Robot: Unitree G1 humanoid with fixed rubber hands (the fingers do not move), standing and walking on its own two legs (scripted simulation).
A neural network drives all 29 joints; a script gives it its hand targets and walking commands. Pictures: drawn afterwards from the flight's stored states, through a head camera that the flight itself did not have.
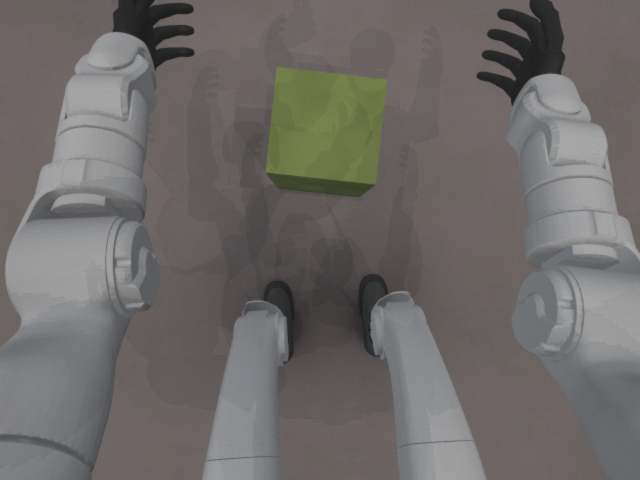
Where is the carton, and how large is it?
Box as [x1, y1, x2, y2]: [265, 67, 386, 196]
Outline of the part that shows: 277,67 265,172 275,185 279,188 360,196 375,184 386,79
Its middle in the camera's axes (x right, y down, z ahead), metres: +0.01 -0.21 +0.85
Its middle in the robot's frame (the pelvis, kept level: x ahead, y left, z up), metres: +0.55 -0.03 -0.53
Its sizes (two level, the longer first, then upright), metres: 0.210 0.200 0.250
